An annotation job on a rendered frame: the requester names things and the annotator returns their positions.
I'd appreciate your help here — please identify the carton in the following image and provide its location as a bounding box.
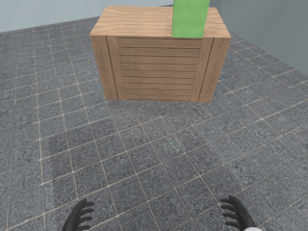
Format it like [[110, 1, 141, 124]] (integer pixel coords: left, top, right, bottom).
[[171, 0, 210, 39]]

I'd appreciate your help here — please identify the robot left hand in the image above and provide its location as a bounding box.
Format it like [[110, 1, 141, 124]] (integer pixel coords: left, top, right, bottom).
[[62, 198, 94, 231]]

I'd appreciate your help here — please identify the pedestal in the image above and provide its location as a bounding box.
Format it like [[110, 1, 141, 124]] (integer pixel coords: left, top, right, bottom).
[[89, 6, 231, 103]]

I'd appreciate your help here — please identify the robot right hand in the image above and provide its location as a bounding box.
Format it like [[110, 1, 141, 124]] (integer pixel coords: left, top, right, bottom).
[[220, 194, 257, 231]]

